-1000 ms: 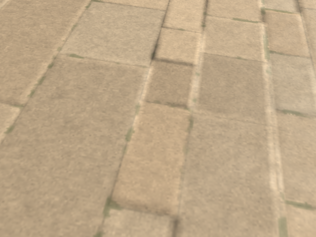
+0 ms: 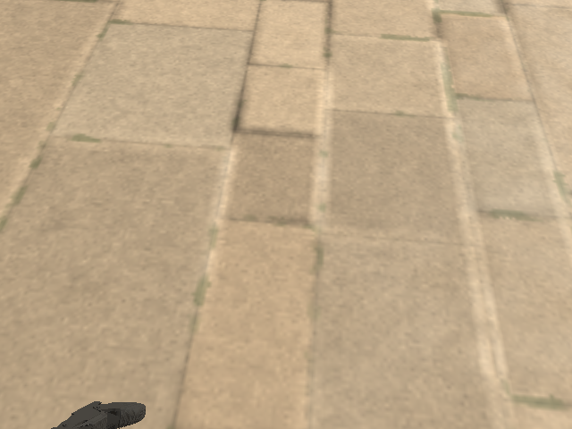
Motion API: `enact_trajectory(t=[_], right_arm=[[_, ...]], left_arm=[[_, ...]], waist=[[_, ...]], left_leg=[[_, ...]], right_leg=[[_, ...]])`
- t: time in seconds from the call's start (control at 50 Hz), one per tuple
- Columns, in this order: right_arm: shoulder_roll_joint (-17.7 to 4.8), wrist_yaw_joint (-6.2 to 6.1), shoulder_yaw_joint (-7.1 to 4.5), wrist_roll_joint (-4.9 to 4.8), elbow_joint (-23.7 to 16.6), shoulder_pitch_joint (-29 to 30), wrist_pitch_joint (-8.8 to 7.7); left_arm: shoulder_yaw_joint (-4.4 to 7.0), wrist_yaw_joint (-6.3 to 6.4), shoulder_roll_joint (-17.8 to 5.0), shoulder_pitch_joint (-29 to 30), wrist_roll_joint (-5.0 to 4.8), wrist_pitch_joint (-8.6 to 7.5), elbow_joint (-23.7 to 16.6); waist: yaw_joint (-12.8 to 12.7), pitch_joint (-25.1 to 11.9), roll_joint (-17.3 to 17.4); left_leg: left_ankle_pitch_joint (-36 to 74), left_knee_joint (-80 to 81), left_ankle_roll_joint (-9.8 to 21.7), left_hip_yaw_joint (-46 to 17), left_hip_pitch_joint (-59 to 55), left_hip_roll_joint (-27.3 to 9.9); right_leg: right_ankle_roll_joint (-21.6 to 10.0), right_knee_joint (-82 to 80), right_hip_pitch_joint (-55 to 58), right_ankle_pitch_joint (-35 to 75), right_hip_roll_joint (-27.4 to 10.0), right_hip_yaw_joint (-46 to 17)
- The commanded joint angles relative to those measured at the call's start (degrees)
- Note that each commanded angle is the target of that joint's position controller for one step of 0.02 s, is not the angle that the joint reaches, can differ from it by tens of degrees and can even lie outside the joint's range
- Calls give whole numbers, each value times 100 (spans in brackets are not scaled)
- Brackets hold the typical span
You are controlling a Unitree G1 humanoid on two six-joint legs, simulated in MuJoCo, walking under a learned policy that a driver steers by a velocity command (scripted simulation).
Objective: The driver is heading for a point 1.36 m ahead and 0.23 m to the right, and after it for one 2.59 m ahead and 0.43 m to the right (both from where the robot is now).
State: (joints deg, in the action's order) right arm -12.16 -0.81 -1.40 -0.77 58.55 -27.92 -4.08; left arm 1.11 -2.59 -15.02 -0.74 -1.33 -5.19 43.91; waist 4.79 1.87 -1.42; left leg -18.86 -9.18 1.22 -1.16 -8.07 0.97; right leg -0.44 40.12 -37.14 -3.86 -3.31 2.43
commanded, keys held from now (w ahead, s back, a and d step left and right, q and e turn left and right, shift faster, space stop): w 0.64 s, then w+e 0.36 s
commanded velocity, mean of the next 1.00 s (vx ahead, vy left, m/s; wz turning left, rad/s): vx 0.49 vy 0.00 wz -0.11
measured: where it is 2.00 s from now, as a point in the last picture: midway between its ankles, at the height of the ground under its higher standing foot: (325, 200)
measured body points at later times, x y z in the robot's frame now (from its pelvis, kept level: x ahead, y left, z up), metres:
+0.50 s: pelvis +0.27 -0.04 +0.01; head +0.29 -0.04 +0.46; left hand +0.27 +0.23 -0.12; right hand +0.45 -0.30 -0.09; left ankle +0.47 +0.14 -0.67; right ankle +0.22 -0.12 -0.74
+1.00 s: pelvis +0.55 +0.02 +0.01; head +0.57 +0.02 +0.46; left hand +0.72 +0.27 -0.11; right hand +0.55 -0.26 -0.12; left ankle +0.51 +0.11 -0.74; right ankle +0.67 -0.17 -0.67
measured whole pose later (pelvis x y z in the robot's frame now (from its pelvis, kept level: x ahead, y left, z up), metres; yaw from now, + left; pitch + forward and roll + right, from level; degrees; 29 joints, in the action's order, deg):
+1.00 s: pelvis +0.55 +0.02 +0.01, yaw -9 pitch +0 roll +2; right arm -14.5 0.0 -3.3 1.0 53.5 -17.1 -6.1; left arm 3.8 -0.4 -16.6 -10.3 -1.4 -2.3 48.3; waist 2.7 1.5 -2.6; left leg -11.8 -12.6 2.8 11.0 1.3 2.6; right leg -0.7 49.9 -39.3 -2.0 -6.6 -4.4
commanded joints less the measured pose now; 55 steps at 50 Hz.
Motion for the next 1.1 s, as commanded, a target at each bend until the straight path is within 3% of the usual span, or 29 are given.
enact_trajectory(t=[0.02, 0.06, 0.08, 0.1, 0.12, 0.14, 0.16, 0.18, 0.2, 0.22, 0.24, 0.3, 0.38, 0.46, 0.54, 0.58, 0.62, 0.64, 0.66, 0.68, 0.7, 0.72, 0.74, 0.76, 0.78, 0.82, 0.88, 1.0, 1.1], right_arm=[[-1197, -67, -262, -76, -257, 153, -119], [-1282, -45, -312, -6, -278, 241, -55], [-1263, -37, -315, 45, -300, 292, 18], [-1180, -39, -281, 86, -347, 284, 72], [-823, -39, -161, 229, -496, 61, 83], [44, 38, 46, 65, -442, -809, -40], [-708, 82, -109, -97, -480, -193, -171], [-1017, 97, -203, -223, -697, 477, -236], [-988, 51, -195, -177, -755, 745, -260], [-946, 15, -234, -90, -759, 812, -234], [-869, 7, -242, -58, -736, 662, -168], [-724, -25, -245, -10, -796, 743, -3], [-763, -31, -258, 86, -1146, 1672, -11], [-609, 55, -185, 51, -1357, 2451, -111], [-599, 191, -127, -17, -1612, 3097, -169], [-678, 264, -131, -32, -1738, 3235, -202], [-841, 306, -178, -43, -1736, 3010, -227], [-981, 302, -247, -41, -1645, 2608, -238], [-1232, 263, -390, -27, -1389, 1755, -245], [-1653, 199, -523, 61, -1164, 627, -241], [-2104, 199, -638, 90, -1002, 196, -190], [-1452, 192, -468, 68, -1050, 220, -189], [-1199, 168, -378, 79, -1120, 684, -206], [-1048, 161, -329, 95, -1190, 1125, -221], [-859, 174, -282, 99, -1196, 1422, -242], [-726, 190, -255, 166, -1153, 1655, -300], [-876, 160, -313, 175, -1025, 1653, -358], [-1117, 7, -372, 150, -913, 1483, -275], [-1279, -32, -444, 32, -728, 985, -62]], left_arm=[[102, 22, -499, 623, -38, -33, -563], [238, 59, -750, 92, -27, -16, -448], [351, 92, -908, -647, -35, 17, -227], [454, 135, -1058, -1508, -50, 63, 37], [543, 195, -1472, -2353, 14, 110, 211], [508, 81, -1591, -2421, 128, 67, 313], [374, 52, -1000, -2024, 69, 21, 264], [319, 49, -817, -1498, 52, -25, 194], [303, 30, -782, -1086, 92, -69, 135], [287, 12, -695, -865, 159, -106, 124], [259, 11, -600, -775, 219, -134, 152], [250, 28, -587, -924, 158, -195, 317], [308, 184, -851, -1364, 143, -150, 498], [316, 270, -953, -1773, 71, -77, 658], [325, 278, -968, -2226, 38, 40, 884], [352, 288, -1013, -2297, 30, 114, 944], [387, 303, -1096, -2208, 25, 175, 937], [397, 307, -1143, -2082, 30, 203, 904], [348, 301, -1029, -2055, 50, 231, 880], [229, 300, -793, -2053, 145, 215, 718], [3, 238, 0, -2779, 126, 91, 661], [135, 242, -594, -2482, -36, -22, 756], [257, 242, -977, -1955, -192, -85, 579], [262, 276, -946, -1693, -183, -91, 526], [292, 306, -871, -1562, -102, -52, 522], [313, 301, -637, -1801, -74, 112, 585], [304, 297, -413, -1693, -59, 279, 468], [254, 143, -274, -700, 21, 233, 48], [212, -41, -238, 92, 11, 229, -433]], waist=[[-321, 592, 774], [-668, 83, 888], [-1042, -396, 906], [-1423, -872, 828], [-1508, -1620, -211], [-917, -2451, -1851], [-1051, -1606, -1025], [-938, -701, -584], [-744, -383, 11], [-562, -221, 39], [-379, -272, -175], [-273, -97, -232], [-493, 179, -33], [-788, 236, -26], [-1009, 359, -29], [-968, 340, -94], [-762, 163, -248], [-502, -96, -331], [-86, -635, -250], [339, -1551, 168], [2, -2324, 1700], [240, -2262, 1267], [186, -1352, 1010], [-3, -924, 660], [-138, -525, 538], [-421, -327, 717], [-544, -62, 544], [-284, 223, 374], [-48, 409, 298]], left_leg=[[2619, 486, 763, -439, 979, -1364], [4467, -370, 586, -297, 460, -1446], [5288, -1305, 471, -148, 469, -1325], [5189, -2489, 324, -27, 1019, -1103], [2909, -4461, 202, 124, 2348, -662], [-1318, -6267, 4, -417, 3928, 366], [-1256, -6872, 125, -799, 4474, 46], [-666, -6850, 236, -579, 4751, -249], [-109, -6565, 251, -489, 4459, -560], [201, -6268, 231, -452, 4191, -759], [392, -6091, 224, -506, 3845, -911], [545, -5557, 87, -378, 3870, -1020], [1645, -4290, -182, -323, 4728, -1074], [2605, -2905, -241, -44, 4494, -819], [2453, -2229, -177, 23, 4576, -659], [2040, -2007, -40, -6, 4601, -602], [1576, -1869, 125, 76, 4173, -468], [1434, -1771, 245, 229, 3540, -294], [1517, -1652, 426, 312, 2265, -170], [1593, -1921, 795, -604, 390, -1048], [535, -1461, 1666, -3252, -1684, -2448], [-72, -919, 1584, -3829, -1511, -2480], [144, -797, 1277, -2871, -765, -2294], [622, -641, 1115, -2139, 4, -2070], [959, -402, 1014, -1607, 633, -1846], [1331, -46, 896, -915, 1318, -1596], [2039, 200, 966, -211, 1626, -1568], [2338, 373, 815, 830, 1412, -1384], [3002, -48, 747, 1130, 296, -1728]], right_leg=[[-125, -868, 876, 600, 211, -35], [-350, -841, 1516, 361, 398, 8], [-507, -752, 2343, 149, 547, 112], [-657, -732, 3521, 55, 477, 71], [-994, -665, 5109, -386, -743, -1474], [-1908, -2051, 6111, -2271, -1905, -4565], [-1608, -2683, 5372, -2971, -1680, -4753], [-1385, -2750, 4440, -2660, -1550, -3783], [-1296, -2853, 3602, -1807, -1348, -3075], [-1247, -2938, 3018, -1139, -1117, -2480], [-1214, -3087, 2701, -900, -948, -2107], [-1351, -3450, 2285, -682, -828, -1585], [-1380, -3648, 2594, -430, -836, -1305], [-1164, -3593, 2835, -105, -657, -803], [-1154, -3295, 3552, 115, -875, -752], [-1099, -3025, 3988, 427, -1073, -821], [-990, -2653, 4248, 1210, -1179, -852], [-906, -2166, 4254, 2174, -1092, -750], [-762, -1142, 3935, 2781, -785, -581], [-573, 529, 2783, 1693, -457, -391], [-157, 2580, 358, -1993, 628, -207], [-212, 3330, -260, -2904, 508, -1069], [-296, 3465, -602, -2455, 222, -1080], [-278, 3251, -431, -1924, -88, -923], [-231, 2909, -273, -1567, -244, -897], [-173, 2630, 297, -1159, -429, -920], [-70, 2338, 81, -767, -476, -921], [-26, 413, -42, 765, -373, -485], [-249, -327, -432, 397, -249, -116]])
